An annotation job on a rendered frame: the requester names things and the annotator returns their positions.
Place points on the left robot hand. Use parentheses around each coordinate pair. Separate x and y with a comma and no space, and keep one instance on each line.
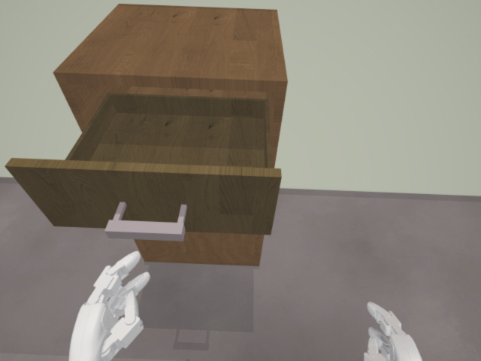
(98,317)

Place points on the cabinet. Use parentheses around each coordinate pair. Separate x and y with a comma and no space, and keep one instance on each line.
(183,51)

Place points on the drawer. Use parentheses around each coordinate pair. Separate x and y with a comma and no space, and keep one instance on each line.
(156,153)

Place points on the handle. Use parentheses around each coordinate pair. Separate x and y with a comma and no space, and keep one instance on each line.
(146,230)

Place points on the right robot hand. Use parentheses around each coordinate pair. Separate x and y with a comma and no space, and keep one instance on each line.
(399,346)

